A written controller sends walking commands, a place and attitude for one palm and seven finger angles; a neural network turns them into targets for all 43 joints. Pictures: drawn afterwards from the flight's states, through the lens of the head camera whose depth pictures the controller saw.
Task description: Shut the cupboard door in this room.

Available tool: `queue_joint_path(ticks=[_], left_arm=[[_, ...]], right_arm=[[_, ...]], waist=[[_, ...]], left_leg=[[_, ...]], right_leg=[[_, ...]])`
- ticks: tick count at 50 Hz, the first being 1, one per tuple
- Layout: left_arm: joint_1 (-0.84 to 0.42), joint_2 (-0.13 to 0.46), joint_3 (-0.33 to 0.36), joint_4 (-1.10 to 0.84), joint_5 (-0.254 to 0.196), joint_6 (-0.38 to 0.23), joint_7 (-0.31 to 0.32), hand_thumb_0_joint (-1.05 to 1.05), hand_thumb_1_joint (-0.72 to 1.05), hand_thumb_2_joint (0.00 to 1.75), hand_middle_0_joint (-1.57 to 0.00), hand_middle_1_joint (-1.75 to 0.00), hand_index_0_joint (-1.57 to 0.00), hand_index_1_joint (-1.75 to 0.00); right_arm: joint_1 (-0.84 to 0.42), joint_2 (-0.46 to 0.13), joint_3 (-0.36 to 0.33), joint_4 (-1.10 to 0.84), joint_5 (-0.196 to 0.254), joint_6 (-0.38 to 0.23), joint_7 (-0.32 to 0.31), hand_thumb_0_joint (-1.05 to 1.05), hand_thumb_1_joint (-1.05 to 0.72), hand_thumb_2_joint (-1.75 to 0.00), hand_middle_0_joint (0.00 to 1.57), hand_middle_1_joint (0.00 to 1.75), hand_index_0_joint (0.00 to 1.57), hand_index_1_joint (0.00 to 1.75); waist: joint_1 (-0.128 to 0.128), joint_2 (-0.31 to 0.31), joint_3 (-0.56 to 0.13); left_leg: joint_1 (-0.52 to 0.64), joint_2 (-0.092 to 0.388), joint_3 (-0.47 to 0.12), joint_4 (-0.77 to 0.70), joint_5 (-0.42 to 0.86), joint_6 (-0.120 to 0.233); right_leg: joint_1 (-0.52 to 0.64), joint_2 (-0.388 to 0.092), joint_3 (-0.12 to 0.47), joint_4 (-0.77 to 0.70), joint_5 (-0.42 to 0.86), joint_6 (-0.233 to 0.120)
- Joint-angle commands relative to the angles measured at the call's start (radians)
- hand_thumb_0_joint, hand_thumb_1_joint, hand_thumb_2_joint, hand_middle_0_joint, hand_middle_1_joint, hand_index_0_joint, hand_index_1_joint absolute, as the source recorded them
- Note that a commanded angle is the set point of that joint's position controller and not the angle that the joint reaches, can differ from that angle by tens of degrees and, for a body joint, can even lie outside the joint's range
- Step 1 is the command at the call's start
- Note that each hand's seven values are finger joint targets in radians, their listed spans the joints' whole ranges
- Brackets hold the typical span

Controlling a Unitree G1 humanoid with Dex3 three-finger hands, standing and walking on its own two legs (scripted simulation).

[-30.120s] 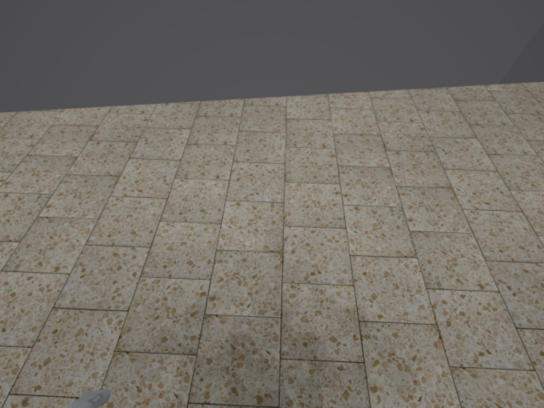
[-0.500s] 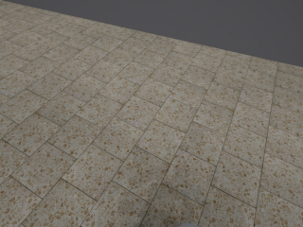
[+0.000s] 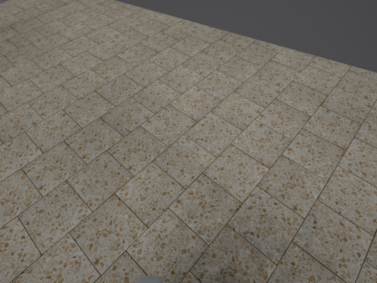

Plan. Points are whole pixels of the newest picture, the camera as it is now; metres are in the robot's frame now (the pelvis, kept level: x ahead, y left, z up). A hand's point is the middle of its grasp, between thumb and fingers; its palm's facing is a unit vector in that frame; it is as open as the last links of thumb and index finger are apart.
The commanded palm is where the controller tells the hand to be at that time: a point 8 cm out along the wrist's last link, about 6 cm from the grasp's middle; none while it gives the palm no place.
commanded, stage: turn or walk to find it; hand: left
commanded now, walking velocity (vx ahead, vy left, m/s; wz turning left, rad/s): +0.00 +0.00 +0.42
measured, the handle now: out of the picture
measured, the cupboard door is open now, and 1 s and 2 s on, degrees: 80 80 80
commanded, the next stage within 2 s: none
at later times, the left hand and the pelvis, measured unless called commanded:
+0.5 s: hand out of the picture +0.03 +0.25 -0.16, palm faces +0.22 -0.94 -0.25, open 7.4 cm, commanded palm none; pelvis -0.01 +0.03 +0.00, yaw +11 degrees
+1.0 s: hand out of the picture -0.07 +0.20 -0.17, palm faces +0.44 -0.86 -0.26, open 7.4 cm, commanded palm none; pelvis -0.02 +0.00 +0.00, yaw +25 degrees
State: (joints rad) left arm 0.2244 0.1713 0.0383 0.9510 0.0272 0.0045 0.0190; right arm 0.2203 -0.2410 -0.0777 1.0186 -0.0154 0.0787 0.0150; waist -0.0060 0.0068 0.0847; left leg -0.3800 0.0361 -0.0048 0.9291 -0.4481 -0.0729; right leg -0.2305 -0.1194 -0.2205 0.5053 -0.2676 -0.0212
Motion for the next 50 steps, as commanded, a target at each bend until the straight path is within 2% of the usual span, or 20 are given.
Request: queue_joint_path(ticks=[1, 4, 5, 6, 7, 8, 9, 11, 13, 22, 25, 28, 29, 30, 31, 33, 34, 36, 44, 50], left_arm=[[0.09, 0.251, 0.064, -0.02, 0.005, -0.011, 0.013, 0.0, 0.9, 0.9, -0.2, -0.3, -0.2, -0.3], [0.05, 0.247, 0.065, -0.013, -0.003, -0.005, 0.011, 0.0, 0.9, 0.9, -0.2, -0.3, -0.2, -0.3], [0.045, 0.227, 0.061, -0.02, -0.013, 0.002, 0.009, 0.0, 0.9, 0.9, -0.2, -0.3, -0.2, -0.3], [0.064, 0.168, 0.052, -0.047, -0.019, 0.011, 0.003, 0.0, 0.9, 0.9, -0.2, -0.3, -0.2, -0.3], [0.009, 0.133, 0.03, -0.079, -0.012, 0.019, 0.002, 0.0, 0.9, 0.9, -0.2, -0.3, -0.2, -0.3], [-0.06, 0.148, 0.03, -0.071, -0.006, 0.035, 0.012, 0.0, 0.9, 0.9, -0.2, -0.3, -0.2, -0.3], [-0.075, 0.153, 0.035, -0.062, -0.01, 0.036, 0.007, 0.0, 0.9, 0.9, -0.2, -0.3, -0.2, -0.3], [-0.029, 0.155, 0.039, -0.026, -0.01, 0.032, -0.006, 0.0, 0.9, 0.9, -0.2, -0.3, -0.2, -0.3], [-0.009, 0.158, 0.038, -0.013, -0.011, 0.031, -0.008, 0.0, 0.9, 0.9, -0.2, -0.3, -0.2, -0.3], [-0.082, 0.135, 0.028, -0.07, -0.016, 0.027, -0.004, 0.0, 0.9, 0.9, -0.2, -0.3, -0.2, -0.3], [-0.061, 0.127, 0.026, -0.074, -0.02, 0.017, -0.002, 0.0, 0.9, 0.9, -0.2, -0.3, -0.2, -0.3], [0.027, 0.141, 0.031, -0.055, -0.022, 0.001, 0.003, 0.0, 0.9, 0.9, -0.2, -0.3, -0.2, -0.3], [0.056, 0.179, 0.037, -0.051, -0.016, -0.01, 0.007, 0.0, 0.9, 0.9, -0.2, -0.3, -0.2, -0.3], [0.078, 0.26, 0.053, -0.049, -0.001, -0.02, 0.016, 0.0, 0.9, 0.9, -0.2, -0.3, -0.2, -0.3], [0.073, 0.285, 0.055, -0.064, -0.006, -0.018, 0.015, 0.0, 0.9, 0.9, -0.2, -0.3, -0.2, -0.3], [-0.016, 0.233, 0.053, -0.087, -0.012, -0.014, 0.017, 0.0, 0.9, 0.9, -0.2, -0.3, -0.2, -0.3], [-0.065, 0.2, 0.046, -0.101, -0.013, -0.01, 0.019, 0.0, 0.9, 0.9, -0.2, -0.3, -0.2, -0.3], [-0.071, 0.171, 0.037, -0.106, -0.012, -0.021, 0.016, 0.0, 0.9, 0.9, -0.2, -0.3, -0.2, -0.3], [0.084, 0.205, 0.05, -0.039, -0.001, -0.022, 0.014, 0.0, 0.9, 0.9, -0.2, -0.3, -0.2, -0.3], [0.074, 0.249, 0.06, -0.02, 0.003, -0.009, 0.012, 0.0, 0.9, 0.9, -0.2, -0.3, -0.2, -0.3]], right_arm=[[-0.082, -0.032, 0.009, -0.102, 0.011, -0.043, -0.004, 0.0, -0.9, -0.9, 0.2, 0.3, 0.2, 0.3], [-0.019, -0.044, 0.009, -0.087, 0.011, -0.054, -0.006, 0.0, -0.9, -0.9, 0.2, 0.3, 0.2, 0.3], [0.023, -0.086, 0.001, -0.078, 0.009, -0.065, -0.005, 0.0, -0.9, -0.9, 0.2, 0.3, 0.2, 0.3], [0.035, -0.184, -0.023, -0.087, -0.002, -0.072, -0.008, 0.0, -0.9, -0.9, 0.2, 0.3, 0.2, 0.3], [0.069, -0.251, -0.035, -0.084, 0.0, -0.061, -0.012, 0.0, -0.9, -0.9, 0.2, 0.3, 0.2, 0.3], [0.079, -0.222, -0.031, -0.064, -0.003, -0.063, -0.026, 0.0, -0.9, -0.9, 0.2, 0.3, 0.2, 0.3], [0.032, -0.201, -0.024, -0.072, -0.004, -0.061, -0.035, 0.0, -0.9, -0.9, 0.2, 0.3, 0.2, 0.3], [-0.047, -0.164, -0.008, -0.098, -0.004, -0.068, -0.037, 0.0, -0.9, -0.9, 0.2, 0.3, 0.2, 0.3], [-0.05, -0.155, -0.006, -0.105, 0.001, -0.073, -0.036, 0.0, -0.9, -0.9, 0.2, 0.3, 0.2, 0.3], [-0.004, -0.161, -0.025, -0.109, -0.007, -0.065, -0.03, 0.0, -0.9, -0.9, 0.2, 0.3, 0.2, 0.3], [-0.019, -0.161, -0.029, -0.117, -0.01, -0.06, -0.029, 0.0, -0.9, -0.9, 0.2, 0.3, 0.2, 0.3], [-0.04, -0.145, -0.03, -0.123, -0.002, -0.058, -0.026, 0.0, -0.9, -0.9, 0.2, 0.3, 0.2, 0.3], [-0.027, -0.113, -0.026, -0.125, 0.006, -0.061, -0.02, 0.0, -0.9, -0.9, 0.2, 0.3, 0.2, 0.3], [-0.005, -0.048, -0.015, -0.142, 0.013, -0.066, -0.014, 0.0, -0.9, -0.9, 0.2, 0.3, 0.2, 0.3], [-0.023, -0.068, -0.022, -0.152, 0.004, -0.052, -0.018, 0.0, -0.9, -0.9, 0.2, 0.3, 0.2, 0.3], [-0.027, -0.087, -0.034, -0.12, -0.004, -0.026, -0.012, 0.0, -0.9, -0.9, 0.2, 0.3, 0.2, 0.3], [-0.003, -0.082, -0.034, -0.102, -0.005, -0.022, -0.005, 0.0, -0.9, -0.9, 0.2, 0.3, 0.2, 0.3], [0.037, -0.062, -0.026, -0.077, -0.007, -0.021, 0.001, 0.0, -0.9, -0.9, 0.2, 0.3, 0.2, 0.3], [-0.078, -0.038, -0.002, -0.088, 0.001, -0.028, -0.001, 0.0, -0.9, -0.9, 0.2, 0.3, 0.2, 0.3], [-0.087, -0.036, 0.014, -0.098, 0.011, -0.044, -0.004, 0.0, -0.9, -0.9, 0.2, 0.3, 0.2, 0.3]], waist=[[0.065, -0.224, -0.128], [0.014, -0.193, -0.151], [-0.016, -0.081, -0.176], [-0.023, 0.192, -0.175], [-0.051, 0.282, -0.141], [-0.07, 0.273, -0.118], [-0.046, 0.243, -0.075], [-0.001, 0.148, -0.062], [0.004, 0.126, -0.083], [-0.025, 0.145, -0.094], [-0.016, 0.166, -0.121], [0.031, 0.115, -0.142], [0.041, 0.03, -0.158], [0.044, -0.214, -0.185], [0.056, -0.271, -0.15], [0.02, -0.195, -0.051], [-0.007, -0.134, -0.028], [-0.016, -0.153, -0.054], [0.056, -0.188, -0.092], [0.048, -0.214, -0.116]], left_leg=[[-0.021, -0.017, 0.071, -0.199, -0.032, 0.016], [0.148, -0.016, 0.09, -0.443, 0.144, 0.033], [0.286, 0.023, 0.049, -0.566, 0.283, 0.05], [0.423, 0.25, -0.245, -0.604, 0.516, 0.143], [0.37, 0.391, -0.34, -0.619, 0.712, 0.249], [0.297, 0.353, -0.337, -0.629, 0.689, 0.247], [0.266, 0.313, -0.302, -0.621, 0.643, 0.244], [0.27, 0.232, -0.205, -0.609, 0.648, 0.225], [0.287, 0.199, -0.164, -0.605, 0.665, 0.215], [0.284, 0.196, -0.265, -0.581, 0.624, 0.247], [0.247, 0.18, -0.3, -0.538, 0.688, 0.242], [0.129, 0.121, -0.292, -0.461, 0.585, 0.186], [0.039, 0.07, -0.257, -0.391, 0.449, 0.137], [-0.141, -0.062, -0.103, -0.203, 0.136, 0.067], [-0.158, -0.096, -0.07, 0.0, -0.15, 0.047], [-0.162, -0.052, -0.108, 0.248, -0.065, 0.049], [-0.165, -0.029, -0.098, 0.282, -0.002, 0.044], [-0.169, -0.022, -0.063, 0.301, 0.079, 0.022], [-0.13, -0.005, 0.016, 0.036, -0.009, -0.005], [0.019, -0.019, 0.085, -0.24, 0.009, 0.022]], right_leg=[[0.203, -0.25, 0.183, -0.1, 0.49, -0.122], [0.121, -0.23, 0.128, -0.007, 0.417, -0.056], [0.022, -0.195, 0.078, 0.099, 0.314, -0.006], [-0.231, -0.064, 0.02, 0.283, -0.058, 0.073], [-0.318, -0.011, 0.068, 0.438, -0.386, 0.093], [-0.311, -0.011, 0.169, 0.514, -0.355, 0.089], [-0.336, -0.011, 0.189, 0.568, -0.294, 0.088], [-0.334, -0.001, 0.191, 0.613, -0.173, 0.097], [-0.317, 0.007, 0.186, 0.612, -0.133, 0.107], [-0.256, 0.045, 0.184, 0.386, -0.177, 0.115], [-0.149, 0.077, 0.171, 0.225, -0.169, 0.101], [0.06, 0.081, 0.153, -0.052, 0.044, 0.089], [0.182, 0.01, 0.216, -0.158, 0.129, 0.071], [0.308, -0.233, 0.445, -0.188, 0.244, -0.013], [0.184, -0.371, 0.524, -0.215, 0.301, -0.121], [0.011, -0.295, 0.456, -0.254, 0.114, -0.131], [-0.009, -0.252, 0.374, -0.241, 0.103, -0.106], [0.045, -0.19, 0.256, -0.213, 0.199, -0.074], [0.198, -0.227, 0.19, -0.145, 0.496, -0.109], [0.167, -0.245, 0.157, -0.08, 0.496, -0.108]])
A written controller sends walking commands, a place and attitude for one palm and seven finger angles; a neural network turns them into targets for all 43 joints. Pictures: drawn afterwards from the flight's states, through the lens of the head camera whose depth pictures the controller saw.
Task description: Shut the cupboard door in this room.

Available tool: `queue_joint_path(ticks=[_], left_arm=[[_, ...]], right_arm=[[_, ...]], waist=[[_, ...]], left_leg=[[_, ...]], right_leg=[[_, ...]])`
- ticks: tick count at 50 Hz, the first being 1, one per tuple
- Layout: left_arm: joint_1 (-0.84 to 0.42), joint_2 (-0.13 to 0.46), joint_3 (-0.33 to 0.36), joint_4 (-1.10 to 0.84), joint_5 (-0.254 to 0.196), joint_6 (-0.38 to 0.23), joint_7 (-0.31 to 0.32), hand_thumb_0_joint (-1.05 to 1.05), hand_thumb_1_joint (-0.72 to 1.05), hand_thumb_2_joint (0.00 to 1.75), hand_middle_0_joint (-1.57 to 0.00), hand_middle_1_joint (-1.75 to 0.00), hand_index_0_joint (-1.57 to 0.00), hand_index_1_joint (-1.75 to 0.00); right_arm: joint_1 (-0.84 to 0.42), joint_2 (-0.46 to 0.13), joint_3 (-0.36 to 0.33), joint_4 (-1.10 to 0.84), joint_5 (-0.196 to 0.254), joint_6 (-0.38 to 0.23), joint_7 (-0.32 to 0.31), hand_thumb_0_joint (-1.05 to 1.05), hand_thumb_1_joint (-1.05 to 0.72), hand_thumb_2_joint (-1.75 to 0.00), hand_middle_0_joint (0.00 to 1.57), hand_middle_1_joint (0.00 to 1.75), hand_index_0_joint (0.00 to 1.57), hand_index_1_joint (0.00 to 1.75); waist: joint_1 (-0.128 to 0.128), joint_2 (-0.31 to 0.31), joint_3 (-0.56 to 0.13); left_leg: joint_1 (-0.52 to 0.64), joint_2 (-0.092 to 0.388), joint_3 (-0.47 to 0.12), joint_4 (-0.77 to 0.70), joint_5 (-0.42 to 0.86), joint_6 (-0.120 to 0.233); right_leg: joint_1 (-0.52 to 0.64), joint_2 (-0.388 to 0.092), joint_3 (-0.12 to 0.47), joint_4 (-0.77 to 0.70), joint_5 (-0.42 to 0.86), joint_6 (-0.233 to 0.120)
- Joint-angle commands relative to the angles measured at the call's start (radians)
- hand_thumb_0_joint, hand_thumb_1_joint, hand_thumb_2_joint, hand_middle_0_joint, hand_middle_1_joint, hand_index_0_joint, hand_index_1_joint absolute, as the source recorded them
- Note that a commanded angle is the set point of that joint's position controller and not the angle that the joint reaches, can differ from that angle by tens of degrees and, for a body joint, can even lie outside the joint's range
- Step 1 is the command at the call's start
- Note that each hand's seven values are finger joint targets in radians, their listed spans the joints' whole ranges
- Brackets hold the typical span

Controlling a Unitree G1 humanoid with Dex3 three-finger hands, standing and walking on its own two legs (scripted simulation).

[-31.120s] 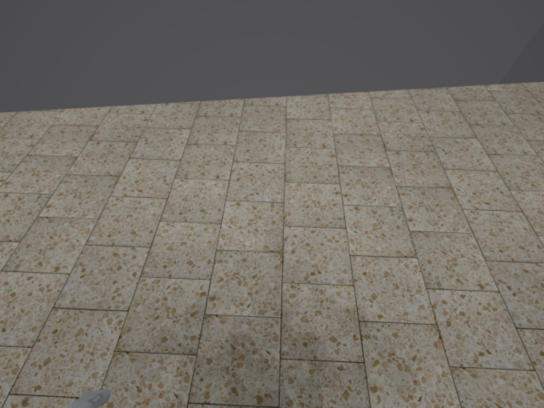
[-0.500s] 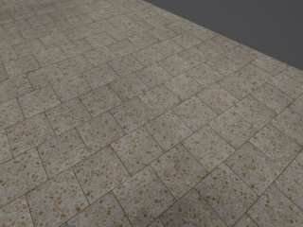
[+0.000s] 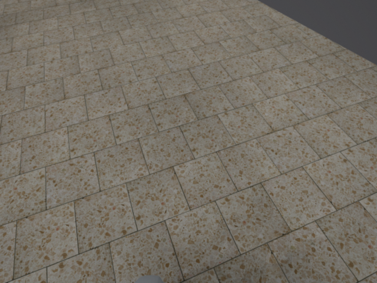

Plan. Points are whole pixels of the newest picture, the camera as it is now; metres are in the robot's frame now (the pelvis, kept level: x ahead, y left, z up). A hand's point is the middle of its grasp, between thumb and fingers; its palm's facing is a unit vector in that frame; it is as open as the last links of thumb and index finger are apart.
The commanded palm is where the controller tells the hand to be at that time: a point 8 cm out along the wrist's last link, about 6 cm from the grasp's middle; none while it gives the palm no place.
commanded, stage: turn or walk to find it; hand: left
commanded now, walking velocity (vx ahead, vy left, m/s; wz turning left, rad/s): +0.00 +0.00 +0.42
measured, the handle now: out of the picture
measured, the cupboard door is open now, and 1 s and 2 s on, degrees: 80 80 80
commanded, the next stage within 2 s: none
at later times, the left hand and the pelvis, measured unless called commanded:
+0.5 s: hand out of the picture +0.07 +0.24 -0.16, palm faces +0.20 -0.95 -0.24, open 7.4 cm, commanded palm none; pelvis +0.00 +0.02 +0.00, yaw +11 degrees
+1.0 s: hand out of the picture -0.05 +0.19 -0.16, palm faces +0.45 -0.85 -0.26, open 7.4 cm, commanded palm none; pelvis +0.00 -0.01 +0.00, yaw +26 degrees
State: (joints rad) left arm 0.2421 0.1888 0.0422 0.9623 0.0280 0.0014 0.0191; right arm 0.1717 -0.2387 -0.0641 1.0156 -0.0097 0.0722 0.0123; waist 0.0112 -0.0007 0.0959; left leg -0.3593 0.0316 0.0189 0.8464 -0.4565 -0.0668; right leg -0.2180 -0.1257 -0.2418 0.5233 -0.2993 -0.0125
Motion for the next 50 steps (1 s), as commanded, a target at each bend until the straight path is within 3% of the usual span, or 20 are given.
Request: queue_joint_path(ticks=[1, 2, 3, 4, 5, 6, 7, 9, 12, 23, 27, 28, 29, 30, 31, 32, 34, 36, 47, 50], left_arm=[[0.04, 0.237, 0.058, -0.03, 0.0, -0.004, 0.012, 0.0, 0.9, 0.9, -0.2, -0.3, -0.2, -0.3], [0.03, 0.234, 0.059, -0.03, -0.007, 0.0, 0.01, 0.0, 0.9, 0.9, -0.2, -0.3, -0.2, -0.3], [0.031, 0.21, 0.056, -0.033, -0.014, 0.007, 0.007, 0.0, 0.9, 0.9, -0.2, -0.3, -0.2, -0.3], [0.041, 0.151, 0.046, -0.056, -0.019, 0.014, 0.002, 0.0, 0.9, 0.9, -0.2, -0.3, -0.2, -0.3], [-0.006, 0.118, 0.026, -0.093, -0.012, 0.021, 0.002, 0.0, 0.9, 0.9, -0.2, -0.3, -0.2, -0.3], [-0.061, 0.127, 0.027, -0.083, -0.011, 0.037, 0.013, 0.0, 0.9, 0.9, -0.2, -0.3, -0.2, -0.3], [-0.089, 0.137, 0.034, -0.075, -0.013, 0.039, 0.008, 0.0, 0.9, 0.9, -0.2, -0.3, -0.2, -0.3], [-0.049, 0.14, 0.039, -0.04, -0.01, 0.034, -0.007, 0.0, 0.9, 0.9, -0.2, -0.3, -0.2, -0.3], [-0.027, 0.143, 0.035, -0.027, -0.011, 0.031, -0.007, 0.0, 0.9, 0.9, -0.2, -0.3, -0.2, -0.3], [-0.127, 0.11, 0.021, -0.1, -0.02, 0.023, -0.002, 0.0, 0.9, 0.9, -0.2, -0.3, -0.2, -0.3], [-0.042, 0.116, 0.024, -0.083, -0.026, 0.008, 0.002, 0.0, 0.9, 0.9, -0.2, -0.3, -0.2, -0.3], [-0.003, 0.132, 0.028, -0.074, -0.023, -0.002, 0.004, 0.0, 0.9, 0.9, -0.2, -0.3, -0.2, -0.3], [0.023, 0.198, 0.038, -0.07, -0.012, -0.015, 0.011, 0.0, 0.9, 0.9, -0.2, -0.3, -0.2, -0.3], [0.043, 0.261, 0.05, -0.071, -0.002, -0.019, 0.016, 0.0, 0.9, 0.9, -0.2, -0.3, -0.2, -0.3], [0.045, 0.256, 0.054, -0.079, -0.013, -0.018, 0.017, 0.0, 0.9, 0.9, -0.2, -0.3, -0.2, -0.3], [-0.012, 0.233, 0.053, -0.09, -0.013, -0.015, 0.019, 0.0, 0.9, 0.9, -0.2, -0.3, -0.2, -0.3], [-0.102, 0.168, 0.038, -0.114, -0.015, -0.011, 0.02, 0.0, 0.9, 0.9, -0.2, -0.3, -0.2, -0.3], [-0.085, 0.149, 0.032, -0.111, -0.012, -0.021, 0.017, 0.0, 0.9, 0.9, -0.2, -0.3, -0.2, -0.3], [0.068, 0.219, 0.052, -0.039, 0.001, -0.012, 0.011, 0.0, 0.9, 0.9, -0.2, -0.3, -0.2, -0.3], [0.057, 0.231, 0.058, -0.027, 0.002, -0.007, 0.011, 0.0, 0.9, 0.9, -0.2, -0.3, -0.2, -0.3]], right_arm=[[-0.011, -0.041, 0.0, -0.09, 0.004, -0.042, -0.002, 0.0, -0.9, -0.9, 0.2, 0.3, 0.2, 0.3], [0.013, -0.055, -0.001, -0.084, 0.002, -0.047, -0.001, 0.0, -0.9, -0.9, 0.2, 0.3, 0.2, 0.3], [0.044, -0.098, -0.012, -0.08, 0.0, -0.056, 0.0, 0.0, -0.9, -0.9, 0.2, 0.3, 0.2, 0.3], [0.073, -0.196, -0.035, -0.088, -0.008, -0.063, -0.002, 0.0, -0.9, -0.9, 0.2, 0.3, 0.2, 0.3], [0.126, -0.253, -0.047, -0.081, -0.006, -0.054, -0.007, 0.0, -0.9, -0.9, 0.2, 0.3, 0.2, 0.3], [0.122, -0.233, -0.043, -0.067, -0.009, -0.056, -0.023, 0.0, -0.9, -0.9, 0.2, 0.3, 0.2, 0.3], [0.078, -0.21, -0.037, -0.075, -0.011, -0.054, -0.032, 0.0, -0.9, -0.9, 0.2, 0.3, 0.2, 0.3], [0.002, -0.162, -0.02, -0.101, -0.009, -0.062, -0.035, 0.0, -0.9, -0.9, 0.2, 0.3, 0.2, 0.3], [0.023, -0.149, -0.018, -0.101, -0.003, -0.073, -0.034, 0.0, -0.9, -0.9, 0.2, 0.3, 0.2, 0.3], [0.069, -0.156, -0.039, -0.1, -0.014, -0.06, -0.028, 0.0, -0.9, -0.9, 0.2, 0.3, 0.2, 0.3], [0.035, -0.151, -0.044, -0.109, -0.011, -0.055, -0.027, 0.0, -0.9, -0.9, 0.2, 0.3, 0.2, 0.3], [0.038, -0.133, -0.042, -0.112, -0.005, -0.056, -0.024, 0.0, -0.9, -0.9, 0.2, 0.3, 0.2, 0.3], [0.061, -0.086, -0.037, -0.115, 0.004, -0.06, -0.016, 0.0, -0.9, -0.9, 0.2, 0.3, 0.2, 0.3], [0.056, -0.038, -0.027, -0.143, 0.004, -0.062, -0.012, 0.0, -0.9, -0.9, 0.2, 0.3, 0.2, 0.3], [0.045, -0.085, -0.041, -0.137, -0.004, -0.04, -0.018, 0.0, -0.9, -0.9, 0.2, 0.3, 0.2, 0.3], [0.037, -0.083, -0.046, -0.12, -0.007, -0.027, -0.015, 0.0, -0.9, -0.9, 0.2, 0.3, 0.2, 0.3], [0.076, -0.074, -0.045, -0.081, -0.011, -0.019, -0.003, 0.0, -0.9, -0.9, 0.2, 0.3, 0.2, 0.3], [0.091, -0.061, -0.037, -0.07, -0.012, -0.016, 0.003, 0.0, -0.9, -0.9, 0.2, 0.3, 0.2, 0.3], [-0.055, -0.038, -0.004, -0.098, 0.002, -0.029, 0.002, 0.0, -0.9, -0.9, 0.2, 0.3, 0.2, 0.3], [-0.037, -0.039, 0.001, -0.103, 0.005, -0.04, -0.001, 0.0, -0.9, -0.9, 0.2, 0.3, 0.2, 0.3]], waist=[[0.01, -0.199, -0.136], [-0.009, -0.174, -0.139], [-0.033, -0.067, -0.159], [-0.047, 0.224, -0.169], [-0.074, 0.287, -0.159], [-0.085, 0.302, -0.15], [-0.067, 0.263, -0.091], [-0.019, 0.144, -0.084], [-0.017, 0.112, -0.129], [-0.046, 0.16, -0.131], [0.0, 0.156, -0.157], [0.017, 0.1, -0.176], [0.023, -0.067, -0.202], [0.034, -0.283, -0.178], [0.042, -0.248, -0.171], [0.017, -0.216, -0.108], [-0.031, -0.121, -0.064], [-0.029, -0.156, -0.068], [0.045, -0.207, -0.111], [0.027, -0.209, -0.136]], left_leg=[[0.051, -0.014, 0.074, -0.239, 0.083, 0.021], [0.141, -0.013, 0.08, -0.347, 0.182, 0.029], [0.277, 0.037, 0.019, -0.455, 0.312, 0.051], [0.398, 0.266, -0.281, -0.506, 0.557, 0.136], [0.354, 0.393, -0.373, -0.523, 0.759, 0.242], [0.289, 0.363, -0.371, -0.537, 0.709, 0.245], [0.248, 0.314, -0.342, -0.536, 0.662, 0.239], [0.248, 0.239, -0.246, -0.529, 0.648, 0.215], [0.315, 0.2, -0.19, -0.511, 0.763, 0.204], [0.269, 0.186, -0.312, -0.464, 0.741, 0.239], [0.155, 0.143, -0.335, -0.393, 0.699, 0.2], [0.095, 0.102, -0.317, -0.339, 0.591, 0.16], [-0.056, 0.024, -0.239, -0.221, 0.361, 0.098], [-0.207, -0.109, -0.081, -0.017, -0.09, 0.039], [-0.169, -0.072, -0.123, 0.164, -0.158, 0.042], [-0.172, -0.055, -0.132, 0.289, -0.113, 0.041], [-0.185, -0.018, -0.111, 0.375, 0.02, 0.028], [-0.178, -0.014, -0.085, 0.38, 0.079, 0.01], [-0.078, -0.01, 0.03, -0.015, -0.009, 0.003], [-0.003, -0.017, 0.061, -0.184, 0.029, 0.018]], right_leg=[[0.135, -0.236, 0.155, -0.067, 0.498, -0.094], [0.078, -0.218, 0.121, -0.018, 0.434, -0.057], [-0.031, -0.184, 0.085, 0.093, 0.313, -0.008], [-0.256, -0.048, 0.034, 0.294, -0.092, 0.065], [-0.318, -0.002, 0.096, 0.443, -0.374, 0.081], [-0.316, -0.002, 0.193, 0.52, -0.344, 0.08], [-0.342, 0.0, 0.217, 0.571, -0.276, 0.077], [-0.345, 0.005, 0.22, 0.613, -0.141, 0.085], [-0.344, 0.013, 0.218, 0.615, -0.087, 0.103], [-0.232, 0.068, 0.206, 0.303, -0.148, 0.101], [-0.017, 0.099, 0.183, 0.018, 0.014, 0.083], [0.095, 0.072, 0.196, -0.131, 0.129, 0.078], [0.257, -0.084, 0.333, -0.198, 0.221, 0.035], [0.289, -0.322, 0.531, -0.201, 0.398, -0.083], [0.14, -0.365, 0.542, -0.224, 0.368, -0.147], [0.051, -0.323, 0.524, -0.246, 0.266, -0.155], [0.02, -0.227, 0.359, -0.226, 0.242, -0.113], [0.034, -0.186, 0.282, -0.218, 0.302, -0.09], [0.162, -0.226, 0.196, -0.141, 0.525, -0.127], [0.173, -0.233, 0.174, -0.082, 0.549, -0.111]])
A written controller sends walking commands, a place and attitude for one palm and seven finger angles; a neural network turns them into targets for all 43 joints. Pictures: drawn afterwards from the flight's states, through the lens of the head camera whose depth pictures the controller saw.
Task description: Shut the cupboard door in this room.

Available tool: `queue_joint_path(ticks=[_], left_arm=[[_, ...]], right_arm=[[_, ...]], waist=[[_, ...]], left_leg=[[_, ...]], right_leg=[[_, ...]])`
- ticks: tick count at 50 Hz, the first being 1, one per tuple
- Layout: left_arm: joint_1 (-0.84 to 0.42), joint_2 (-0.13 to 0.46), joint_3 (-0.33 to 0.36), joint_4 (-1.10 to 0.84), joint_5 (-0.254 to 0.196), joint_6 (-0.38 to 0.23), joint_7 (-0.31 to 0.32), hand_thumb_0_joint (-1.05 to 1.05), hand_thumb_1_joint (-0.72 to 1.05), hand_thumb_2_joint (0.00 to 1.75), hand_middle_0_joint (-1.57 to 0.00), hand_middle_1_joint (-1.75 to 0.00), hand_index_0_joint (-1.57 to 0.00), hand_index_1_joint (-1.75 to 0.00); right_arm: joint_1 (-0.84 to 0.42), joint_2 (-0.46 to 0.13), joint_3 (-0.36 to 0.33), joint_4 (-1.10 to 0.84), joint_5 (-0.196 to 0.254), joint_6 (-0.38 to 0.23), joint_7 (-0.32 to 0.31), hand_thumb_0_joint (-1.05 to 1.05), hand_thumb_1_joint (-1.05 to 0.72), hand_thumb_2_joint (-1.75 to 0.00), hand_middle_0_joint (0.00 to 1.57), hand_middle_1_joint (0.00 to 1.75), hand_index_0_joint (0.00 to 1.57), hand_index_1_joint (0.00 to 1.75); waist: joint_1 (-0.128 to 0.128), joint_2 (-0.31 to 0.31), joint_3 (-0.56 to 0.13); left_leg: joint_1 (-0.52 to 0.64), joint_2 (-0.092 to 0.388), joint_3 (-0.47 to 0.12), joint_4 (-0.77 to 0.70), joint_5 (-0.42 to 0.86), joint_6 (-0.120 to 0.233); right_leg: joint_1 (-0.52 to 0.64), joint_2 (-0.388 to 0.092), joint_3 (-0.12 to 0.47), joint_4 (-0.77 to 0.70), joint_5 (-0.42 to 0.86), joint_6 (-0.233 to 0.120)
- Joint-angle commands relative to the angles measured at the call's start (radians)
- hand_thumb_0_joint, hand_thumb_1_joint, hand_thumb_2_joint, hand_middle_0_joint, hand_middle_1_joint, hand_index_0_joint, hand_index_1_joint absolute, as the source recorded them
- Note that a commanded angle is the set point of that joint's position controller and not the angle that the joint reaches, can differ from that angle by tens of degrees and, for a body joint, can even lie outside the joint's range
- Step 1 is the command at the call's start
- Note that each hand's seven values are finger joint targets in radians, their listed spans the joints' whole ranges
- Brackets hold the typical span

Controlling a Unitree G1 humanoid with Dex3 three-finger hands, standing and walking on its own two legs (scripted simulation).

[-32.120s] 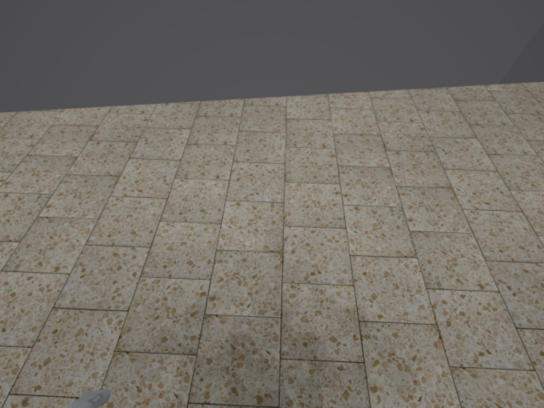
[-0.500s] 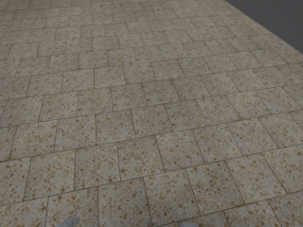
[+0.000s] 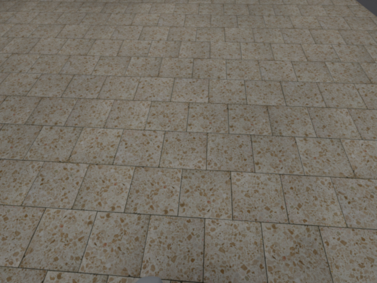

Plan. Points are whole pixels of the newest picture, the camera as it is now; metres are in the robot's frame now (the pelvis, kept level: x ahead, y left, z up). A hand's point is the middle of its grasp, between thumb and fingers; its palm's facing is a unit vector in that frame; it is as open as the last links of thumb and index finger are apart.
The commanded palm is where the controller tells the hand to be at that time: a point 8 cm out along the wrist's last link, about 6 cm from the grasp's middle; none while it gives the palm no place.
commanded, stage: turn or walk to find it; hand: left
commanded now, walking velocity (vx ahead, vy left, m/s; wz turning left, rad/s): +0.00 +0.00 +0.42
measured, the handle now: out of the picture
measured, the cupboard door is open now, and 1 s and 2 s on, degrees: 80 80 80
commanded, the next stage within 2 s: none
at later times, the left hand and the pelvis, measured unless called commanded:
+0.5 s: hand out of the picture +0.06 +0.23 -0.16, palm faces +0.21 -0.95 -0.25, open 7.4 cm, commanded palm none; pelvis +0.00 +0.01 +0.00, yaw +11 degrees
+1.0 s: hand out of the picture -0.08 +0.19 -0.17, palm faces +0.47 -0.85 -0.25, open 7.4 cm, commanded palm none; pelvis -0.02 +0.00 -0.01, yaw +26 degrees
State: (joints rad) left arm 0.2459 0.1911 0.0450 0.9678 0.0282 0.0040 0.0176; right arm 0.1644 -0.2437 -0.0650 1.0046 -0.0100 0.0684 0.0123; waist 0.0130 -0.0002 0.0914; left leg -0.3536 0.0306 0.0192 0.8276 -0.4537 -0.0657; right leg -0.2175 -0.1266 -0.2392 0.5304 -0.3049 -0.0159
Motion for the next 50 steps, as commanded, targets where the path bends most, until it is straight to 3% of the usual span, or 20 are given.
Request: queue_joint_path(ticks=[1, 2, 3, 4, 5, 7, 9, 11, 19, 22, 25, 26, 27, 28, 29, 31, 33, 45, 49, 50], left_arm=[[0.044, 0.233, 0.055, -0.032, -0.002, -0.007, 0.012, 0.0, 0.9, 0.9, -0.2, -0.3, -0.2, -0.3], [0.034, 0.228, 0.056, -0.03, -0.008, -0.003, 0.011, 0.0, 0.9, 0.9, -0.2, -0.3, -0.2, -0.3], [0.038, 0.203, 0.052, -0.038, -0.016, 0.003, 0.008, 0.0, 0.9, 0.9, -0.2, -0.3, -0.2, -0.3], [0.039, 0.143, 0.039, -0.065, -0.02, 0.008, 0.001, 0.0, 0.9, 0.9, -0.2, -0.3, -0.2, -0.3], [-0.017, 0.12, 0.021, -0.091, -0.011, 0.02, 0.006, 0.0, 0.9, 0.9, -0.2, -0.3, -0.2, -0.3], [-0.081, 0.138, 0.029, -0.075, -0.015, 0.033, 0.008, 0.0, 0.9, 0.9, -0.2, -0.3, -0.2, -0.3], [-0.041, 0.141, 0.031, -0.043, -0.012, 0.028, -0.007, 0.0, 0.9, 0.9, -0.2, -0.3, -0.2, -0.3], [-0.018, 0.137, 0.03, -0.035, -0.012, 0.026, -0.007, 0.0, 0.9, 0.9, -0.2, -0.3, -0.2, -0.3], [-0.106, 0.118, 0.023, -0.087, -0.016, 0.025, -0.003, 0.0, 0.9, 0.9, -0.2, -0.3, -0.2, -0.3], [-0.099, 0.105, 0.019, -0.094, -0.022, 0.019, -0.001, 0.0, 0.9, 0.9, -0.2, -0.3, -0.2, -0.3], [-0.022, 0.112, 0.023, -0.08, -0.025, 0.006, 0.002, 0.0, 0.9, 0.9, -0.2, -0.3, -0.2, -0.3], [0.019, 0.127, 0.027, -0.071, -0.023, -0.003, 0.004, 0.0, 0.9, 0.9, -0.2, -0.3, -0.2, -0.3], [0.041, 0.19, 0.037, -0.067, -0.011, -0.015, 0.011, 0.0, 0.9, 0.9, -0.2, -0.3, -0.2, -0.3], [0.047, 0.26, 0.051, -0.075, -0.001, -0.018, 0.016, 0.0, 0.9, 0.9, -0.2, -0.3, -0.2, -0.3], [0.05, 0.253, 0.057, -0.084, -0.011, -0.016, 0.019, 0.0, 0.9, 0.9, -0.2, -0.3, -0.2, -0.3], [-0.059, 0.197, 0.046, -0.11, -0.013, -0.012, 0.02, 0.0, 0.9, 0.9, -0.2, -0.3, -0.2, -0.3], [-0.099, 0.157, 0.033, -0.122, -0.012, -0.018, 0.017, 0.0, 0.9, 0.9, -0.2, -0.3, -0.2, -0.3], [0.051, 0.22, 0.056, -0.047, 0.003, -0.013, 0.014, 0.0, 0.9, 0.9, -0.2, -0.3, -0.2, -0.3], [0.023, 0.224, 0.059, -0.031, -0.005, -0.004, 0.011, 0.0, 0.9, 0.9, -0.2, -0.3, -0.2, -0.3], [0.027, 0.202, 0.056, -0.036, -0.015, 0.004, 0.008, 0.0, 0.9, 0.9, -0.2, -0.3, -0.2, -0.3]], right_arm=[[-0.012, -0.04, 0.001, -0.086, 0.004, -0.04, -0.002, 0.0, -0.9, -0.9, 0.2, 0.3, 0.2, 0.3], [0.018, -0.055, -0.001, -0.079, 0.002, -0.046, -0.001, 0.0, -0.9, -0.9, 0.2, 0.3, 0.2, 0.3], [0.05, -0.106, -0.014, -0.077, -0.001, -0.055, 0.0, 0.0, -0.9, -0.9, 0.2, 0.3, 0.2, 0.3], [0.085, -0.203, -0.036, -0.081, -0.008, -0.06, -0.003, 0.0, -0.9, -0.9, 0.2, 0.3, 0.2, 0.3], [0.124, -0.244, -0.045, -0.068, -0.005, -0.05, -0.012, 0.0, -0.9, -0.9, 0.2, 0.3, 0.2, 0.3], [0.064, -0.2, -0.035, -0.07, -0.01, -0.05, -0.032, 0.0, -0.9, -0.9, 0.2, 0.3, 0.2, 0.3], [-0.002, -0.16, -0.019, -0.091, -0.008, -0.058, -0.033, 0.0, -0.9, -0.9, 0.2, 0.3, 0.2, 0.3], [0.001, -0.152, -0.018, -0.094, -0.005, -0.065, -0.032, 0.0, -0.9, -0.9, 0.2, 0.3, 0.2, 0.3], [0.062, -0.154, -0.034, -0.088, -0.011, -0.059, -0.027, 0.0, -0.9, -0.9, 0.2, 0.3, 0.2, 0.3], [0.046, -0.156, -0.039, -0.098, -0.014, -0.054, -0.026, 0.0, -0.9, -0.9, 0.2, 0.3, 0.2, 0.3], [0.02, -0.15, -0.042, -0.104, -0.011, -0.049, -0.024, 0.0, -0.9, -0.9, 0.2, 0.3, 0.2, 0.3], [0.014, -0.132, -0.042, -0.107, -0.005, -0.05, -0.022, 0.0, -0.9, -0.9, 0.2, 0.3, 0.2, 0.3], [0.042, -0.082, -0.034, -0.112, 0.004, -0.053, -0.015, 0.0, -0.9, -0.9, 0.2, 0.3, 0.2, 0.3], [0.044, -0.03, -0.025, -0.14, 0.004, -0.054, -0.011, 0.0, -0.9, -0.9, 0.2, 0.3, 0.2, 0.3], [0.022, -0.084, -0.041, -0.138, -0.005, -0.033, -0.016, 0.0, -0.9, -0.9, 0.2, 0.3, 0.2, 0.3], [0.033, -0.079, -0.046, -0.096, -0.01, -0.016, -0.006, 0.0, -0.9, -0.9, 0.2, 0.3, 0.2, 0.3], [0.085, -0.059, -0.041, -0.066, -0.013, -0.012, 0.003, 0.0, -0.9, -0.9, 0.2, 0.3, 0.2, 0.3], [-0.038, -0.028, -0.006, -0.088, 0.003, -0.027, 0.002, 0.0, -0.9, -0.9, 0.2, 0.3, 0.2, 0.3], [0.035, -0.04, -0.004, -0.074, 0.004, -0.045, -0.002, 0.0, -0.9, -0.9, 0.2, 0.3, 0.2, 0.3], [0.072, -0.084, -0.014, -0.067, 0.002, -0.056, -0.001, 0.0, -0.9, -0.9, 0.2, 0.3, 0.2, 0.3]], waist=[[0.012, -0.199, -0.133], [-0.011, -0.174, -0.146], [-0.034, -0.044, -0.176], [-0.052, 0.239, -0.179], [-0.077, 0.287, -0.163], [-0.061, 0.239, -0.092], [-0.019, 0.143, -0.09], [-0.014, 0.123, -0.114], [-0.046, 0.145, -0.103], [-0.039, 0.169, -0.118], [0.002, 0.16, -0.136], [0.023, 0.117, -0.158], [0.026, -0.055, -0.176], [0.033, -0.294, -0.152], [0.048, -0.279, -0.142], [-0.004, -0.15, -0.054], [-0.03, -0.142, -0.063], [0.046, -0.202, -0.101], [-0.005, -0.175, -0.151], [-0.032, -0.062, -0.174]], left_leg=[[0.054, -0.018, 0.076, -0.241, 0.094, 0.021], [0.146, -0.011, 0.075, -0.358, 0.195, 0.031], [0.298, 0.056, -0.003, -0.449, 0.355, 0.06], [0.422, 0.294, -0.303, -0.473, 0.655, 0.157], [0.361, 0.387, -0.371, -0.5, 0.78, 0.25], [0.262, 0.315, -0.324, -0.505, 0.676, 0.264], [0.263, 0.238, -0.23, -0.493, 0.682, 0.228], [0.285, 0.208, -0.185, -0.489, 0.715, 0.217], [0.262, 0.204, -0.279, -0.476, 0.678, 0.241], [0.215, 0.189, -0.31, -0.444, 0.704, 0.235], [0.129, 0.15, -0.323, -0.387, 0.649, 0.202], [0.073, 0.112, -0.305, -0.333, 0.549, 0.163], [-0.074, 0.028, -0.225, -0.209, 0.324, 0.1], [-0.223, -0.106, -0.071, 0.003, -0.087, 0.039], [-0.185, -0.065, -0.112, 0.188, -0.151, 0.042], [-0.191, -0.032, -0.119, 0.379, -0.031, 0.039], [-0.188, -0.015, -0.089, 0.414, 0.069, 0.02], [-0.071, 0.0, 0.033, -0.025, -0.034, 0.006], [0.122, -0.009, 0.066, -0.343, 0.157, 0.026], [0.266, 0.036, 0.016, -0.458, 0.295, 0.046]], right_leg=[[0.14, -0.229, 0.15, -0.062, 0.525, -0.084], [0.088, -0.212, 0.12, -0.007, 0.466, -0.047], [-0.032, -0.17, 0.076, 0.116, 0.34, 0.004], [-0.272, -0.034, 0.031, 0.312, -0.132, 0.075], [-0.315, 0.0, 0.109, 0.449, -0.371, 0.087], [-0.34, -0.004, 0.207, 0.56, -0.269, 0.084], [-0.338, 0.005, 0.206, 0.587, -0.148, 0.091], [-0.325, 0.012, 0.206, 0.58, -0.108, 0.101], [-0.28, 0.044, 0.206, 0.387, -0.142, 0.11], [-0.182, 0.074, 0.19, 0.248, -0.14, 0.1], [-0.017, 0.095, 0.173, 0.019, 0.003, 0.088], [0.089, 0.073, 0.181, -0.122, 0.116, 0.083], [0.236, -0.078, 0.317, -0.204, 0.164, 0.043], [0.258, -0.32, 0.534, -0.232, 0.292, -0.076], [0.114, -0.371, 0.539, -0.254, 0.287, -0.138], [-0.002, -0.269, 0.434, -0.262, 0.152, -0.127], [0.01, -0.196, 0.298, -0.243, 0.172, -0.085], [0.142, -0.246, 0.209, -0.163, 0.433, -0.129], [0.096, -0.22, 0.131, -0.025, 0.425, -0.056], [-0.015, -0.185, 0.086, 0.085, 0.322, -0.005]])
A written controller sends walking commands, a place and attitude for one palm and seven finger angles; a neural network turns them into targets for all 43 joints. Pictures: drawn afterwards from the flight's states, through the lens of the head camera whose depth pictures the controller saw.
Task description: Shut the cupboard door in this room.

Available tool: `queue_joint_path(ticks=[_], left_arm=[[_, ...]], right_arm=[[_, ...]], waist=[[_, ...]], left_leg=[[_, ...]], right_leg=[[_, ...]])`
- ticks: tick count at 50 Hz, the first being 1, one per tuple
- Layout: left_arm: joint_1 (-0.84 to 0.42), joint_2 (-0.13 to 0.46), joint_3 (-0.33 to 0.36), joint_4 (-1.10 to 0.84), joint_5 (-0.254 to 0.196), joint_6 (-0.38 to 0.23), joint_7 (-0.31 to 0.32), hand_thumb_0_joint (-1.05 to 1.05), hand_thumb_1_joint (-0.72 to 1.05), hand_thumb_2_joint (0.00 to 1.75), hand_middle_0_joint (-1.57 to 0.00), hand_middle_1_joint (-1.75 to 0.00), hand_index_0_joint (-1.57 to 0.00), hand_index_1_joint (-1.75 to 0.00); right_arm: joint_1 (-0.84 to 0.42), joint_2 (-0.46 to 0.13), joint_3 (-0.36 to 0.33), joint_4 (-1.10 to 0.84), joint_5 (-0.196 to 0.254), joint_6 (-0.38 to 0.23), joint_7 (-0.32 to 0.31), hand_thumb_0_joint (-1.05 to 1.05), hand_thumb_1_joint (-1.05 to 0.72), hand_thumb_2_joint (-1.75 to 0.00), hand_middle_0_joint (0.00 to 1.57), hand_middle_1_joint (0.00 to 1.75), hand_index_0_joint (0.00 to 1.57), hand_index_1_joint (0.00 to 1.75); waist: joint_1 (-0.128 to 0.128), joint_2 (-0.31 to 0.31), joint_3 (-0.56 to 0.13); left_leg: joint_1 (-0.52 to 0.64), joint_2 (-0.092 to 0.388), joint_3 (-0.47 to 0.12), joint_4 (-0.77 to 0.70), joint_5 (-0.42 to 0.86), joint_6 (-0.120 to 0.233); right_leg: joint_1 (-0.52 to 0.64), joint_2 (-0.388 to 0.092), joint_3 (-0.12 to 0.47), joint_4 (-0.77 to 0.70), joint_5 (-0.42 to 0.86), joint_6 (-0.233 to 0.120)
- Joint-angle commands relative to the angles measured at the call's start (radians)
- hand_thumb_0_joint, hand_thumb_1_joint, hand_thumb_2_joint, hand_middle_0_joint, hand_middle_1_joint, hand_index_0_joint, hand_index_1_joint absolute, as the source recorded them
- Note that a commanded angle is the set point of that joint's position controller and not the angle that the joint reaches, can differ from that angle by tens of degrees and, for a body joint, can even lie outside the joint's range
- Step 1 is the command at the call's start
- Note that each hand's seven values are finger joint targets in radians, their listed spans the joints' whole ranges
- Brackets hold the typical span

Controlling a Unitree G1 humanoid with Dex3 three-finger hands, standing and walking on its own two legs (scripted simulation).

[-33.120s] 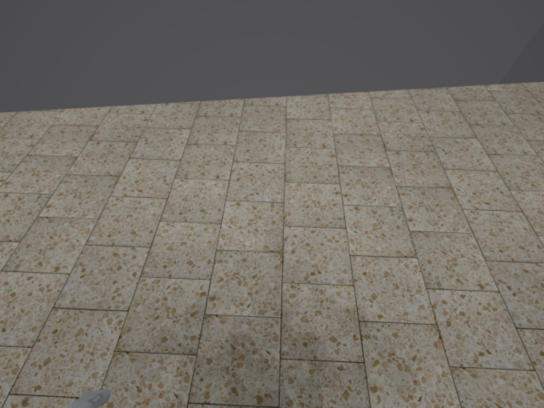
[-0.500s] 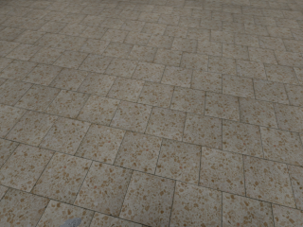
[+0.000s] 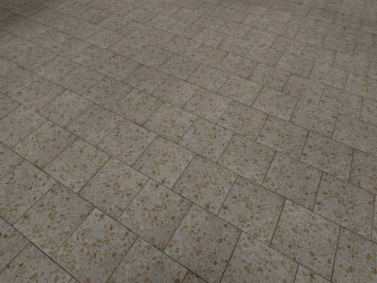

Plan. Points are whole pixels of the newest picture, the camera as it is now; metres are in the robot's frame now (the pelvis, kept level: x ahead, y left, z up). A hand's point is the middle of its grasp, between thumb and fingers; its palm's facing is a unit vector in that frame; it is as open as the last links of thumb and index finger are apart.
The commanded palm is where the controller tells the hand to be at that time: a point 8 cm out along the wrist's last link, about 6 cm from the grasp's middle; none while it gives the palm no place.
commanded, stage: turn or walk to find it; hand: left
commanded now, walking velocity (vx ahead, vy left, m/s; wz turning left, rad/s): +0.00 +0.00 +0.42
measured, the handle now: out of the picture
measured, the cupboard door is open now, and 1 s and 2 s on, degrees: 80 80 80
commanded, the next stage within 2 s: none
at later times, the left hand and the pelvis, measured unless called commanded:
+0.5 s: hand out of the picture +0.07 +0.20 -0.15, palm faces +0.19 -0.94 -0.27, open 7.4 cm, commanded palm none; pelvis +0.00 -0.01 +0.00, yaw +11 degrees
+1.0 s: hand out of the picture -0.09 +0.21 -0.18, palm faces +0.46 -0.85 -0.26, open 7.4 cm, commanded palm none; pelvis -0.01 +0.00 -0.01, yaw +25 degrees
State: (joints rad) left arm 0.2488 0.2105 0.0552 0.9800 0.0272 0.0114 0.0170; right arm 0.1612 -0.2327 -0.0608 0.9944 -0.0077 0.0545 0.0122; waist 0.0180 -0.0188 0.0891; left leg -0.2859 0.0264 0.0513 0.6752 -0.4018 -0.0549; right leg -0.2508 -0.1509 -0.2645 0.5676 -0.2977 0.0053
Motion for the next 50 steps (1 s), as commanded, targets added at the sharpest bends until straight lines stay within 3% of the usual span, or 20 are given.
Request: queue_joint_path(ticks=[1, 2, 4, 6, 8, 16, 21, 22, 23, 24, 25, 26, 28, 30, 41, 45, 46, 47, 48, 50], left_arm=[[0.042, 0.121, 0.036, -0.077, -0.021, 0.004, 0.003, 0.0, 0.9, 0.9, -0.2, -0.3, -0.2, -0.3], [-0.023, 0.094, 0.012, -0.109, -0.012, 0.01, 0.003, 0.0, 0.9, 0.9, -0.2, -0.3, -0.2, -0.3], [-0.101, 0.11, 0.017, -0.093, -0.013, 0.026, 0.008, 0.0, 0.9, 0.9, -0.2, -0.3, -0.2, -0.3], [-0.062, 0.112, 0.022, -0.058, -0.011, 0.022, -0.006, 0.0, 0.9, 0.9, -0.2, -0.3, -0.2, -0.3], [-0.036, 0.114, 0.021, -0.046, -0.013, 0.022, -0.008, 0.0, 0.9, 0.9, -0.2, -0.3, -0.2, -0.3], [-0.105, 0.092, 0.012, -0.096, -0.017, 0.018, -0.004, 0.0, 0.9, 0.9, -0.2, -0.3, -0.2, -0.3], [-0.019, 0.092, 0.012, -0.085, -0.023, -0.002, 0.002, 0.0, 0.9, 0.9, -0.2, -0.3, -0.2, -0.3], [0.016, 0.106, 0.016, -0.076, -0.022, -0.01, 0.004, 0.0, 0.9, 0.9, -0.2, -0.3, -0.2, -0.3], [0.047, 0.165, 0.025, -0.072, -0.011, -0.023, 0.011, 0.0, 0.9, 0.9, -0.2, -0.3, -0.2, -0.3], [0.053, 0.244, 0.042, -0.077, 0.0, -0.028, 0.017, 0.0, 0.9, 0.9, -0.2, -0.3, -0.2, -0.3], [0.057, 0.239, 0.047, -0.086, -0.01, -0.027, 0.018, 0.0, 0.9, 0.9, -0.2, -0.3, -0.2, -0.3], [0.0, 0.215, 0.044, -0.099, -0.01, -0.023, 0.021, 0.0, 0.9, 0.9, -0.2, -0.3, -0.2, -0.3], [-0.089, 0.155, 0.028, -0.123, -0.011, -0.022, 0.018, 0.0, 0.9, 0.9, -0.2, -0.3, -0.2, -0.3], [-0.094, 0.134, 0.025, -0.129, -0.007, -0.027, 0.02, 0.0, 0.9, 0.9, -0.2, -0.3, -0.2, -0.3], [0.062, 0.206, 0.048, -0.054, 0.003, -0.02, 0.013, 0.0, 0.9, 0.9, -0.2, -0.3, -0.2, -0.3], [0.015, 0.204, 0.05, -0.048, -0.007, -0.01, 0.011, 0.0, 0.9, 0.9, -0.2, -0.3, -0.2, -0.3], [0.019, 0.178, 0.046, -0.056, -0.016, -0.004, 0.008, 0.0, 0.9, 0.9, -0.2, -0.3, -0.2, -0.3], [0.032, 0.114, 0.034, -0.085, -0.02, 0.002, 0.002, 0.0, 0.9, 0.9, -0.2, -0.3, -0.2, -0.3], [-0.033, 0.094, 0.011, -0.114, -0.012, 0.01, 0.004, 0.0, 0.9, 0.9, -0.2, -0.3, -0.2, -0.3], [-0.098, 0.107, 0.018, -0.095, -0.015, 0.022, 0.008, 0.0, 0.9, 0.9, -0.2, -0.3, -0.2, -0.3]], right_arm=[[0.097, -0.198, -0.04, -0.066, -0.011, -0.049, -0.005, 0.0, -0.9, -0.9, 0.2, 0.3, 0.2, 0.3], [0.14, -0.255, -0.051, -0.058, -0.007, -0.038, -0.01, 0.0, -0.9, -0.9, 0.2, 0.3, 0.2, 0.3], [0.096, -0.208, -0.042, -0.049, -0.012, -0.039, -0.032, 0.0, -0.9, -0.9, 0.2, 0.3, 0.2, 0.3], [0.017, -0.167, -0.025, -0.072, -0.013, -0.045, -0.035, 0.0, -0.9, -0.9, 0.2, 0.3, 0.2, 0.3], [0.01, -0.162, -0.023, -0.079, -0.008, -0.05, -0.033, 0.0, -0.9, -0.9, 0.2, 0.3, 0.2, 0.3], [0.056, -0.165, -0.039, -0.079, -0.015, -0.042, -0.027, 0.0, -0.9, -0.9, 0.2, 0.3, 0.2, 0.3], [0.016, -0.16, -0.046, -0.094, -0.013, -0.036, -0.024, 0.0, -0.9, -0.9, 0.2, 0.3, 0.2, 0.3], [0.011, -0.146, -0.045, -0.097, -0.008, -0.036, -0.022, 0.0, -0.9, -0.9, 0.2, 0.3, 0.2, 0.3], [0.034, -0.097, -0.039, -0.101, 0.001, -0.039, -0.016, 0.0, -0.9, -0.9, 0.2, 0.3, 0.2, 0.3], [0.03, -0.04, -0.028, -0.131, 0.003, -0.039, -0.01, 0.0, -0.9, -0.9, 0.2, 0.3, 0.2, 0.3], [0.011, -0.094, -0.042, -0.127, -0.006, -0.02, -0.016, 0.0, -0.9, -0.9, 0.2, 0.3, 0.2, 0.3], [-0.001, -0.095, -0.049, -0.111, -0.008, -0.008, -0.014, 0.0, -0.9, -0.9, 0.2, 0.3, 0.2, 0.3], [0.045, -0.082, -0.048, -0.071, -0.013, 0.001, -0.001, 0.0, -0.9, -0.9, 0.2, 0.3, 0.2, 0.3], [0.072, -0.065, -0.043, -0.055, -0.014, 0.005, 0.006, 0.0, -0.9, -0.9, 0.2, 0.3, 0.2, 0.3], [-0.044, -0.035, -0.008, -0.079, 0.002, -0.019, 0.001, 0.0, -0.9, -0.9, 0.2, 0.3, 0.2, 0.3], [0.039, -0.058, -0.008, -0.061, 0.0, -0.033, -0.001, 0.0, -0.9, -0.9, 0.2, 0.3, 0.2, 0.3], [0.069, -0.106, -0.019, -0.058, -0.003, -0.043, -0.001, 0.0, -0.9, -0.9, 0.2, 0.3, 0.2, 0.3], [0.1, -0.207, -0.043, -0.064, -0.012, -0.05, -0.005, 0.0, -0.9, -0.9, 0.2, 0.3, 0.2, 0.3], [0.143, -0.249, -0.051, -0.052, -0.007, -0.04, -0.014, 0.0, -0.9, -0.9, 0.2, 0.3, 0.2, 0.3], [0.097, -0.201, -0.041, -0.048, -0.012, -0.041, -0.034, 0.0, -0.9, -0.9, 0.2, 0.3, 0.2, 0.3]], waist=[[-0.047, 0.246, -0.178], [-0.078, 0.309, -0.155], [-0.068, 0.269, -0.097], [-0.026, 0.168, -0.078], [-0.019, 0.157, -0.097], [-0.05, 0.165, -0.099], [-0.006, 0.167, -0.136], [0.013, 0.135, -0.147], [0.02, -0.024, -0.178], [0.028, -0.263, -0.145], [0.044, -0.249, -0.138], [0.02, -0.198, -0.079], [-0.028, -0.106, -0.045], [-0.034, -0.133, -0.051], [0.047, -0.189, -0.125], [-0.017, -0.145, -0.153], [-0.039, -0.02, -0.178], [-0.052, 0.261, -0.187], [-0.081, 0.285, -0.167], [-0.071, 0.263, -0.114]], left_leg=[[0.331, 0.278, -0.323, -0.344, 0.503, 0.132], [0.282, 0.403, -0.406, -0.354, 0.71, 0.241], [0.186, 0.328, -0.368, -0.358, 0.618, 0.238], [0.175, 0.241, -0.271, -0.349, 0.597, 0.214], [0.189, 0.211, -0.229, -0.348, 0.606, 0.203], [0.186, 0.206, -0.312, -0.327, 0.579, 0.226], [0.081, 0.158, -0.344, -0.232, 0.607, 0.19], [0.013, 0.121, -0.328, -0.184, 0.507, 0.151], [-0.12, 0.043, -0.257, -0.059, 0.303, 0.093], [-0.287, -0.098, -0.101, 0.153, -0.125, 0.027], [-0.25, -0.058, -0.148, 0.334, -0.207, 0.032], [-0.248, -0.045, -0.161, 0.464, -0.16, 0.033], [-0.255, -0.016, -0.138, 0.56, -0.026, 0.019], [-0.236, -0.005, -0.11, 0.557, 0.029, 0.003], [-0.13, -0.009, 0.015, 0.088, -0.071, -0.003], [0.077, -0.007, 0.044, -0.208, 0.142, 0.019], [0.216, 0.061, -0.037, -0.298, 0.294, 0.047], [0.35, 0.305, -0.35, -0.319, 0.62, 0.159], [0.316, 0.404, -0.401, -0.331, 0.817, 0.255], [0.225, 0.327, -0.348, -0.325, 0.743, 0.258]], right_leg=[[-0.229, -0.026, 0.06, 0.239, -0.071, 0.05], [-0.295, 0.02, 0.116, 0.38, -0.367, 0.066], [-0.315, 0.02, 0.228, 0.508, -0.272, 0.064], [-0.307, 0.031, 0.233, 0.54, -0.153, 0.071], [-0.291, 0.039, 0.229, 0.535, -0.113, 0.079], [-0.231, 0.076, 0.224, 0.316, -0.153, 0.085], [0.004, 0.12, 0.192, -0.018, -0.003, 0.067], [0.111, 0.099, 0.198, -0.15, 0.102, 0.062], [0.26, -0.044, 0.33, -0.237, 0.173, 0.025], [0.301, -0.289, 0.546, -0.261, 0.34, -0.09], [0.154, -0.344, 0.558, -0.282, 0.33, -0.161], [0.061, -0.301, 0.538, -0.302, 0.218, -0.172], [0.03, -0.204, 0.373, -0.283, 0.169, -0.13], [0.025, -0.169, 0.297, -0.281, 0.183, -0.104], [0.217, -0.213, 0.215, -0.165, 0.526, -0.144], [0.122, -0.192, 0.141, -0.046, 0.427, -0.067], [0.006, -0.147, 0.096, 0.075, 0.31, -0.014], [-0.244, -0.014, 0.056, 0.268, -0.129, 0.059], [-0.302, 0.021, 0.126, 0.406, -0.374, 0.07], [-0.311, 0.02, 0.228, 0.523, -0.282, 0.068]])
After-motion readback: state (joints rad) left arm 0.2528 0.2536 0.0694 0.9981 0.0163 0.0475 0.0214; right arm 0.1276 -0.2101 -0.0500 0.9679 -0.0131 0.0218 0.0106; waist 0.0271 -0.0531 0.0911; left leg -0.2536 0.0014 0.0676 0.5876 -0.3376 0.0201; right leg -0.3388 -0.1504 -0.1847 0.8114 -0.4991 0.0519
